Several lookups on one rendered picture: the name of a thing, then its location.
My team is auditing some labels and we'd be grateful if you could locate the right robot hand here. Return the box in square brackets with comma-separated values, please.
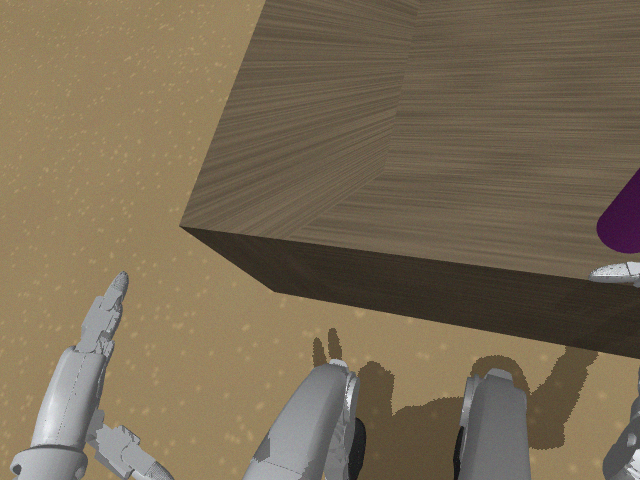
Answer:
[588, 261, 640, 287]

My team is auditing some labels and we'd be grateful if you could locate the left robot foot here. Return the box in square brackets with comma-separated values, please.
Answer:
[347, 417, 366, 480]

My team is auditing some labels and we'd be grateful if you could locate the left robot arm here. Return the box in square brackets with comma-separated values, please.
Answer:
[10, 445, 88, 480]

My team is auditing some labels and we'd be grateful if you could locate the right robot arm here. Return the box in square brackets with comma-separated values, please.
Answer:
[602, 367, 640, 480]

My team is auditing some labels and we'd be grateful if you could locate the left robot hand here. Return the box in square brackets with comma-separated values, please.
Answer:
[30, 271, 175, 480]

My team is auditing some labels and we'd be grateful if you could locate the bottle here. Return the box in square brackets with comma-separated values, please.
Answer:
[596, 168, 640, 254]

